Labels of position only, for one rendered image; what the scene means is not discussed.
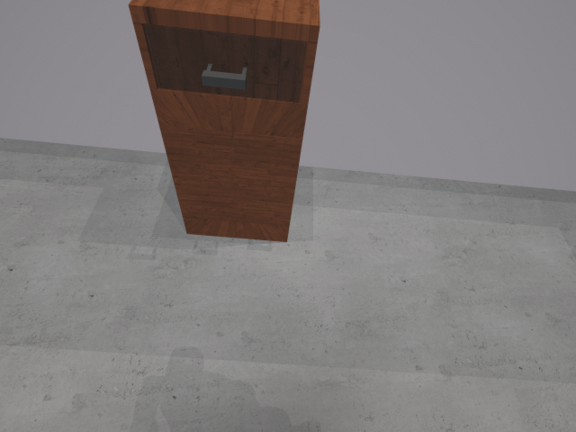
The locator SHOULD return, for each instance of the drawer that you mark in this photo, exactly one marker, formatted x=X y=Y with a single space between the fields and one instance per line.
x=180 y=55

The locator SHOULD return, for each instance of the cabinet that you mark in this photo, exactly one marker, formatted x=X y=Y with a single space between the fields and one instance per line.
x=234 y=160

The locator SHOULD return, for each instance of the handle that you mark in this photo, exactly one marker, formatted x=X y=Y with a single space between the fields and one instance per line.
x=223 y=79

